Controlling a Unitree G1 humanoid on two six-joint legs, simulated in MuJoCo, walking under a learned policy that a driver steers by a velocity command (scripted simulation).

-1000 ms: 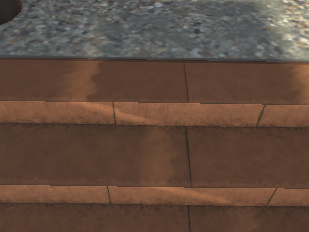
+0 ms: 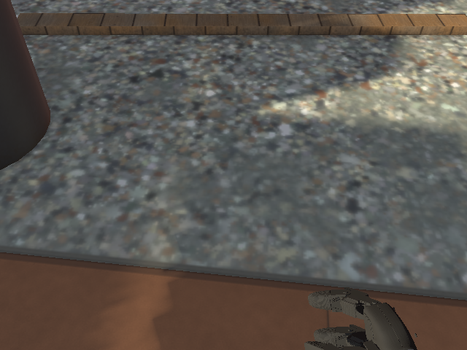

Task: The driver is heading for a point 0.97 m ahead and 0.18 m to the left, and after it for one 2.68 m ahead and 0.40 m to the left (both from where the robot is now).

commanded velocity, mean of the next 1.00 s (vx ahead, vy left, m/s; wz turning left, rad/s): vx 0.50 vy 0.00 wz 0.15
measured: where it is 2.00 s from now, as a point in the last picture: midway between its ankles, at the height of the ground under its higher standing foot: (184, 177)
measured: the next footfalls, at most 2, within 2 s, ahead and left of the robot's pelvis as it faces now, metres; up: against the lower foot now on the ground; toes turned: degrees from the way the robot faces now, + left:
right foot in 0.58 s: +0.49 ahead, -0.11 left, +0.26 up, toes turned -5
left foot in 1.22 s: +0.74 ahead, +0.20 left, +0.26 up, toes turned +19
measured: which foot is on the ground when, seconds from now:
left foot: down 0.00-0.64, up 0.66-1.00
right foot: down 0.00-0.04, up 0.06-0.56, down 0.58-1.00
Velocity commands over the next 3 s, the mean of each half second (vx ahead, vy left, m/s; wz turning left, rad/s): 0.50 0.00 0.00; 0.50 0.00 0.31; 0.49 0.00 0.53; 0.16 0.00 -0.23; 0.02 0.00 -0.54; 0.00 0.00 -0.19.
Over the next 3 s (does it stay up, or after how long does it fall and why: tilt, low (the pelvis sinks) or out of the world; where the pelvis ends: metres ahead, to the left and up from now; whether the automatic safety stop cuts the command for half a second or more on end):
stays up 0.88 0.16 0.24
